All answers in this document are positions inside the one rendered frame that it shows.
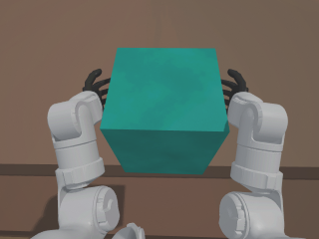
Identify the left robot hand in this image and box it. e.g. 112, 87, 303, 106
82, 69, 111, 111

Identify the right robot upper arm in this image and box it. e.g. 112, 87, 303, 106
218, 191, 306, 239

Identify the carton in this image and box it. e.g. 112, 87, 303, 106
100, 48, 230, 175

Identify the left robot thigh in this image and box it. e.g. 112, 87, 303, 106
112, 226, 146, 239

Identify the right robot hand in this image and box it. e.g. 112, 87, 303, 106
221, 69, 249, 115

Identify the left robot upper arm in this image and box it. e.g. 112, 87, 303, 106
31, 185, 120, 239

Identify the robot right forearm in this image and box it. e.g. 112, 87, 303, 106
227, 92, 288, 226

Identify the robot left forearm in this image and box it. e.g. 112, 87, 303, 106
47, 91, 105, 225

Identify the robot left shin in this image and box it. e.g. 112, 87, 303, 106
127, 222, 138, 227

